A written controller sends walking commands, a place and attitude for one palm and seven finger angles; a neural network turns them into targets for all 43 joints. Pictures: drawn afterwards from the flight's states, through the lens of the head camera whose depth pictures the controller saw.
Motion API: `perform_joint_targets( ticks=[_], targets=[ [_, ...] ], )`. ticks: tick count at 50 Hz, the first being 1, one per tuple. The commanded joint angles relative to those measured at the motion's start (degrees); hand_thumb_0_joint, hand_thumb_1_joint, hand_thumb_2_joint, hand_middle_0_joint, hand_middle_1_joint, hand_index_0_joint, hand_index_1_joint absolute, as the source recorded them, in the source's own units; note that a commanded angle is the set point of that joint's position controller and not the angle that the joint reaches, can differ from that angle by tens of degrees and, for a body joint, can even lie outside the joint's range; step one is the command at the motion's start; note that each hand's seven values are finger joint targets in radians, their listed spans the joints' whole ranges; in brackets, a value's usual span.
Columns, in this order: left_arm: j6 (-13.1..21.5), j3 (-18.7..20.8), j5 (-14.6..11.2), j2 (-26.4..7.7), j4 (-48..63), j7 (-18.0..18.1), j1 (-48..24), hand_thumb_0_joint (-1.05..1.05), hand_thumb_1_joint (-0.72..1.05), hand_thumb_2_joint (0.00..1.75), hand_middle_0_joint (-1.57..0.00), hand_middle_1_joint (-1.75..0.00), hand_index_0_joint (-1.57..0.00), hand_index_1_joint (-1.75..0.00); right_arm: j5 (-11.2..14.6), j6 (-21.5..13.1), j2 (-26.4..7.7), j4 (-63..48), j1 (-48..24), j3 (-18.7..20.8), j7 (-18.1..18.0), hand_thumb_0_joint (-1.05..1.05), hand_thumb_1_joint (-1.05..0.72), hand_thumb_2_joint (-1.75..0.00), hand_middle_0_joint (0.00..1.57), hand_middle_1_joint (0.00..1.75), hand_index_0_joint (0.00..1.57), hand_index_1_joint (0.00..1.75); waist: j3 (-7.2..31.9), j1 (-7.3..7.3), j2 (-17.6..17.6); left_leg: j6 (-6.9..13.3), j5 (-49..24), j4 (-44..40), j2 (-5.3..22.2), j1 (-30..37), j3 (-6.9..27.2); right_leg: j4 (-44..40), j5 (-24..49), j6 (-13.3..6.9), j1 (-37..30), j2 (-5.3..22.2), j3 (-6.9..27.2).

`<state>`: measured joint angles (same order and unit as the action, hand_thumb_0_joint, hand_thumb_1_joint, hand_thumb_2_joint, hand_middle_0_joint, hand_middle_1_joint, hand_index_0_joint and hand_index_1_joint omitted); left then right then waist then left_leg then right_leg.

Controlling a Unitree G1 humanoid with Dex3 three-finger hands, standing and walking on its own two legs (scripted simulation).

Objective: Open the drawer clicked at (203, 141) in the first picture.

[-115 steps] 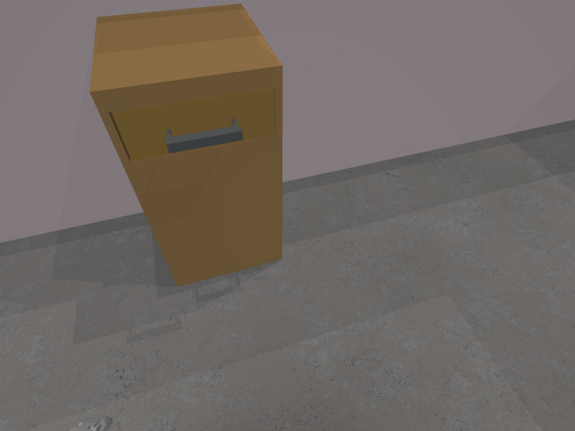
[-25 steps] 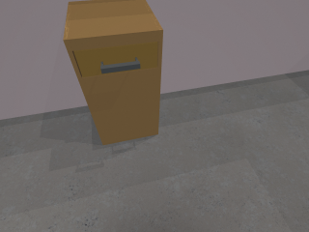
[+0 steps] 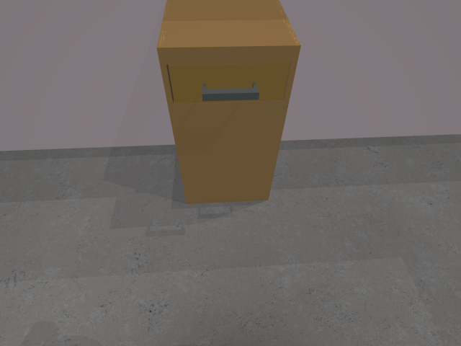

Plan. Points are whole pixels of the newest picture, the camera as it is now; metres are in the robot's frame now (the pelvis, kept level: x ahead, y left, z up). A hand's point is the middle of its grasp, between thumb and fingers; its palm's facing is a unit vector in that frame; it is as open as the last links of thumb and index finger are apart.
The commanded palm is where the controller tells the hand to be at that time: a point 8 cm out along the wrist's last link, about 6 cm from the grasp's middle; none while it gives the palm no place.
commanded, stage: take the last steps up to it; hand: left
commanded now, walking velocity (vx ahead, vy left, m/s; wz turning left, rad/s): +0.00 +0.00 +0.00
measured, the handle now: (230, 90) +0.87 +0.03 -0.06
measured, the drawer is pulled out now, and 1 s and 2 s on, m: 0.00 0.00 0.00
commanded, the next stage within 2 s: come to a stop and stand still in 1.06 s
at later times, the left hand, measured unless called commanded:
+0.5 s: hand out of the picture -0.04 +0.13 -0.19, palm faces +0.07 -0.99 -0.09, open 7.4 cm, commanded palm none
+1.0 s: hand (208, 265) +0.32 +0.06 -0.18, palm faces +0.00 -0.98 -0.21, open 7.3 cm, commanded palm none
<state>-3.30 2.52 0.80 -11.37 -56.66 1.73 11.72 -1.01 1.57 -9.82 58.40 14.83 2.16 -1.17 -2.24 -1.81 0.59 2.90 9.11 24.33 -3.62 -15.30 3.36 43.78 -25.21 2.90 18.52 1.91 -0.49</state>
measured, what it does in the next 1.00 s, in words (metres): walks ahead: right foot, then left foot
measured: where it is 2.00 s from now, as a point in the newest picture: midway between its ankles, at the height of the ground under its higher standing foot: (269, 321)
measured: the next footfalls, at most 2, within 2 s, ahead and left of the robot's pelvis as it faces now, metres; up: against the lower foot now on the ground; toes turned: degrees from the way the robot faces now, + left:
right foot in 0.08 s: +0.02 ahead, -0.13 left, +0.00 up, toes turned +0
left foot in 0.42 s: +0.07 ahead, +0.11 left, +0.00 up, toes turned +8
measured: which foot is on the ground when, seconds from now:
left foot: down 0.00-0.08, up 0.10-0.40, down 0.42-0.82, up 0.84-1.00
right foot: up 0.00-0.06, down 0.08-0.42, up 0.44-0.80, down 0.82-1.00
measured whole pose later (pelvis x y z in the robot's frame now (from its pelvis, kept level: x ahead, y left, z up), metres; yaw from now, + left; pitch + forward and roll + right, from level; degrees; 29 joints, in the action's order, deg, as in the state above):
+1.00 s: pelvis +0.24 -0.11 -0.01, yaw +0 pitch +0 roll -1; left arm 2.5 3.4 1.6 -8.9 -59.6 1.2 9.6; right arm -1.5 -0.2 -10.9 62.2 17.4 3.8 -0.9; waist -2.2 -2.8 2.2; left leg 0.8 23.5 64.6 7.4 -26.3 -4.5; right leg 30.1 -13.4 -2.7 16.9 1.0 -10.3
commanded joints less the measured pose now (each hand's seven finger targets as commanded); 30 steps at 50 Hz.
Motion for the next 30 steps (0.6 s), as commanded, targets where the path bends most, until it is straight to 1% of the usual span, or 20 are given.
perform_joint_targets(
  ticks=[1,2,3,4,5,6,8,10,15,17,18,19,20,21,22,23,24,26,28,30],
  targets=[
    [2.39,0.49,-0.25,-3.23,1.59,0.58,6.86,0.0,0.9,0.9,-0.2,-0.3,-0.2,-0.3,0.07,-0.81,-10.21,-2.68,0.17,2.56,-0.1,0.0,-0.9,-0.9,0.2,0.3,0.2,0.3,4.54,2.73,5.92,4.9,-3.85,-4.77,12.71,0.22,14.63,-15.41,8.69,-0.86,-8.49,-0.7,-0.96],
    [3.06,0.36,-0.07,-3.83,0.32,0.68,8.72,0.0,0.9,0.9,-0.2,-0.3,-0.2,-0.3,0.33,-0.98,-8.14,-2.13,0.89,2.16,0.08,0.0,-0.9,-0.9,0.2,0.3,0.2,0.3,5.73,3.02,1.74,2.56,4.02,-2.7,10.32,-3.26,12.51,-22.9,11.27,-1.11,-15.02,0.6,0.59],
    [3.69,0.55,0.7,-6.58,-0.2,0.78,9.52,0.0,0.9,0.9,-0.2,-0.3,-0.2,-0.3,0.59,-1.07,-5.01,-2.27,1.9,1.58,0.27,0.0,-0.9,-0.9,0.2,0.3,0.2,0.3,3.87,2.71,-7.38,-0.73,15.22,4.72,4.73,-10.84,6.74,-28.6,0.51,-4.29,-17.71,9.02,11.21],
    [3.56,0.89,0.99,-9.72,0.39,0.49,8.95,0.0,0.9,0.9,-0.2,-0.3,-0.2,-0.3,0.25,-0.87,-3.33,-3.29,0.84,1.12,0.44,0.0,-0.9,-0.9,0.2,0.3,0.2,0.3,-0.76,3.02,-15.37,-2.68,18.86,12.32,0.83,-13.15,-0.06,-36.15,-15.55,-8.79,-9.91,16.91,21.5],
    [3.55,1.2,0.75,-9.73,0.92,0.47,8.75,0.0,0.9,0.9,-0.2,-0.3,-0.2,-0.3,-0.47,-0.27,-4.98,-4.06,-1.33,1.66,0.66,0.0,-0.9,-0.9,0.2,0.3,0.2,0.3,-3.25,3.96,-16.61,-2.69,19.12,20.63,1.9,-14.1,-1.06,-39.83,-20.92,-11.24,-4.42,18.52,25.73],
    [4.12,1.16,0.56,-8.4,0.11,0.47,8.65,0.0,0.9,0.9,-0.2,-0.3,-0.2,-0.3,-0.82,-0.24,-5.52,-3.4,-2.34,1.88,0.88,0.0,-0.9,-0.9,0.2,0.3,0.2,0.3,-6.4,3.58,-16.06,-2.11,16.59,25.7,3.54,-15.99,-0.72,-40.34,-19.41,-11.93,-2.62,16.67,26.09],
    [4.91,0.62,0.7,-6.23,-0.37,-0.01,6.82,0.0,0.9,0.9,-0.2,-0.3,-0.2,-0.3,-0.81,-0.73,-5.38,-1.4,0.75,2.29,1.57,0.0,-0.9,-0.9,0.2,0.3,0.2,0.3,-6.58,0.62,-9.53,-2.42,11.76,31.28,5.16,-15.08,-3.72,-36.78,-9.51,-11.49,-3.22,12.31,16.15],
    [5.51,0.62,0.75,-5.12,-1.04,-0.22,8.59,0.0,0.9,0.9,-0.2,-0.3,-0.2,-0.3,-0.8,-1.02,-4.3,-1.28,0.86,2.41,1.87,0.0,-0.9,-0.9,0.2,0.3,0.2,0.3,-5.57,0.85,-8.43,-2.97,10.31,31.86,6.29,-14.05,-5.78,-35.58,-4.18,-11.29,-3.77,10.53,11.47],
    [5.45,1.01,1.28,-5.14,-4.33,-0.56,14.89,0.0,0.9,0.9,-0.2,-0.3,-0.2,-0.3,-0.56,-2.46,-2.1,-2.88,-3.85,1.77,1.51,0.0,-0.9,-0.9,0.2,0.3,0.2,0.3,-5.8,3.56,-8.87,-2.87,14.57,18.71,7.35,-9.27,-8.94,-33.55,0.31,-13.78,-4.45,10.62,12.58],
    [5.21,1.14,0.91,-4.77,-5.12,-0.8,14.78,0.0,0.9,0.9,-0.2,-0.3,-0.2,-0.3,-0.53,-3.24,-1.64,-1.62,-0.62,1.34,0.92,0.0,-0.9,-0.9,0.2,0.3,0.2,0.3,-3.85,2.04,-8.6,-2.62,10.6,10.62,6.66,-1.84,-10.27,-29.8,3.03,-12.85,-2.93,8.78,10.99],
    [5.01,1.14,0.62,-4.29,-5.4,-0.93,14.35,0.0,0.9,0.9,-0.2,-0.3,-0.2,-0.3,-0.47,-3.73,-1.65,-0.03,2.45,1.16,0.48,0.0,-0.9,-0.9,0.2,0.3,0.2,0.3,-2.92,0.73,-7.23,-2.75,7.21,4.42,6.02,5.24,-11.47,-26.48,3.42,-11.51,-0.08,6.98,9.15],
    [4.84,0.98,0.4,-2.94,-5.44,-1.25,14.39,0.0,0.9,0.9,-0.2,-0.3,-0.2,-0.3,-0.34,-4.28,-3.31,1.88,6.86,1.33,-0.15,0.0,-0.9,-0.9,0.2,0.3,0.2,0.3,-1.11,-0.81,-2.71,-2.52,7.55,-0.35,7.86,13.33,-9.48,-19.97,4.34,-9.74,3.49,4.37,6.79],
    [4.83,0.68,0.26,-0.13,-4.83,-1.83,14.95,0.0,0.9,0.9,-0.2,-0.3,-0.2,-0.3,-0.62,-4.7,-8.4,3.68,12.48,2.68,-0.76,0.0,-0.9,-0.9,0.2,0.3,0.2,0.3,1.19,-2.88,10.0,1.16,16.14,-6.43,19.21,22.41,6.83,-6.02,2.95,-7.08,13.31,-0.08,3.06],
    [4.84,0.51,0.73,0.56,-2.55,-2.27,12.29,0.0,0.9,0.9,-0.2,-0.3,-0.2,-0.3,-1.01,-4.59,-13.77,4.39,18.25,3.92,-1.27,0.0,-0.9,-0.9,0.2,0.3,0.2,0.3,0.92,-4.63,15.43,6.08,20.37,-13.78,31.54,23.17,21.35,7.61,-5.41,-4.86,21.11,-2.75,-3.42],
    [4.06,1.02,1.59,-2.2,-1.34,-2.24,7.31,0.0,0.9,0.9,-0.2,-0.3,-0.2,-0.3,-1.04,-4.54,-12.56,5.22,18.17,3.58,-1.67,0.0,-0.9,-0.9,0.2,0.3,0.2,0.3,-1.77,-5.22,11.43,6.82,21.25,-15.78,32.56,18.45,22.14,16.2,-4.12,-4.9,22.7,-0.32,0.62],
    [3.81,1.43,1.64,-1.82,-1.32,-2.65,5.61,0.0,0.9,0.9,-0.2,-0.3,-0.2,-0.3,-0.87,-4.6,-10.14,4.99,15.41,2.84,-1.87,0.0,-0.9,-0.9,0.2,0.3,0.2,0.3,-6.28,-3.57,9.28,6.86,19.18,-16.23,31.07,12.89,18.88,20.48,0.25,-4.73,23.91,2.02,1.74],
    [3.75,1.71,1.74,-1.62,-2.08,-3.27,5.83,0.0,0.9,0.9,-0.2,-0.3,-0.2,-0.3,-0.77,-5.0,-7.51,4.38,12.25,2.06,-1.86,0.0,-0.9,-0.9,0.2,0.3,0.2,0.3,-8.12,-1.87,7.3,6.05,14.93,-16.35,28.53,9.29,13.58,21.18,4.14,-4.38,22.44,3.74,2.06],
    [3.37,1.7,1.57,0.03,-3.15,-3.97,8.78,0.0,0.9,0.9,-0.2,-0.3,-0.2,-0.3,-0.68,-5.93,-6.0,3.91,9.97,1.44,-2.09,0.0,-0.9,-0.9,0.2,0.3,0.2,0.3,-6.66,0.57,5.88,5.24,5.04,-15.03,25.32,8.71,4.91,20.3,8.23,-3.14,20.03,4.34,0.96],
    [3.02,1.55,1.36,0.88,-3.01,-4.24,8.2,0.0,0.9,0.9,-0.2,-0.3,-0.2,-0.3,-0.55,-6.27,-5.75,4.56,10.95,1.49,-2.09,0.0,-0.9,-0.9,0.2,0.3,0.2,0.3,-5.24,0.82,7.04,4.83,-2.88,-13.31,22.85,9.99,-1.18,17.15,10.34,-2.34,19.4,4.47,-0.88],
    [3.0,1.55,1.13,0.96,-1.76,-4.46,5.09,0.0,0.9,0.9,-0.2,-0.3,-0.2,-0.3,-0.62,-6.3,-5.65,5.35,12.87,1.61,-1.92,0.0,-0.9,-0.9,0.2,0.3,0.2,0.3,-5.91,0.28,6.43,4.51,-6.05,-13.2,22.34,10.53,-3.02,13.11,11.81,-1.96,20.08,4.78,-2.44]
  ],
)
